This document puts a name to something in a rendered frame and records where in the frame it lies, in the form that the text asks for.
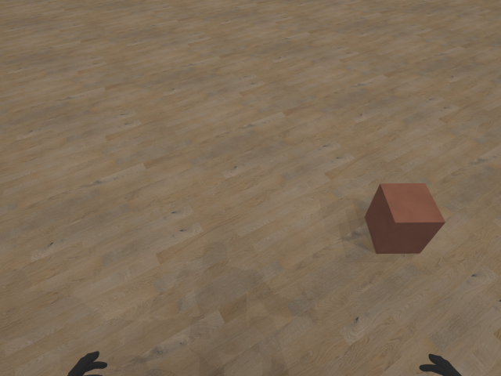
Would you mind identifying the right robot hand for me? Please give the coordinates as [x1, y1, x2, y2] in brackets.
[420, 354, 462, 376]

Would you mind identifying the left robot hand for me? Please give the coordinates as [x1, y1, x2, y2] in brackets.
[67, 351, 107, 376]

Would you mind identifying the carton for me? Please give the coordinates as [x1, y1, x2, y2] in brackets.
[365, 183, 445, 254]

